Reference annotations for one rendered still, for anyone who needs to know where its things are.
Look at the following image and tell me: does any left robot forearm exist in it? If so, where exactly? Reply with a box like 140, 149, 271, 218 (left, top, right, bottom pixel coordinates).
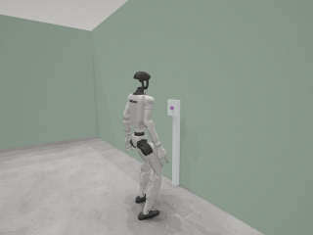
122, 118, 132, 138

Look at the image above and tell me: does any robot left upper arm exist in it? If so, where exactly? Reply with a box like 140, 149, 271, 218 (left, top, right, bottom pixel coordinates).
122, 93, 133, 120

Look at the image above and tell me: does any robot right shin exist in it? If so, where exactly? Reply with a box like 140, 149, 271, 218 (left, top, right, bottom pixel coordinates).
143, 176, 162, 214

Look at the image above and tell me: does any right robot forearm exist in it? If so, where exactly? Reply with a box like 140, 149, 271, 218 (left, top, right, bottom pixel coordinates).
147, 120, 162, 150

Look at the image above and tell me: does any robot right hand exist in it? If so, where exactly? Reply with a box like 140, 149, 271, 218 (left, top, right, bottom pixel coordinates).
156, 147, 169, 167

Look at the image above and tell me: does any robot right upper arm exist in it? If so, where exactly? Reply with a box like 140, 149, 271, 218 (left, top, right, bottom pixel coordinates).
143, 95, 155, 128

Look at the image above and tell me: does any robot left foot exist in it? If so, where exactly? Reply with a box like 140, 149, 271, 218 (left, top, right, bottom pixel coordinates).
135, 194, 147, 204

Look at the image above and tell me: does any panel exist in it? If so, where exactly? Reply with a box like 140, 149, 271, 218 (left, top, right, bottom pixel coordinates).
167, 99, 180, 186

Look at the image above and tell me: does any robot left hand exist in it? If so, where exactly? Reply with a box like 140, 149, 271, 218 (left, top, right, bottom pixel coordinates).
124, 137, 134, 153

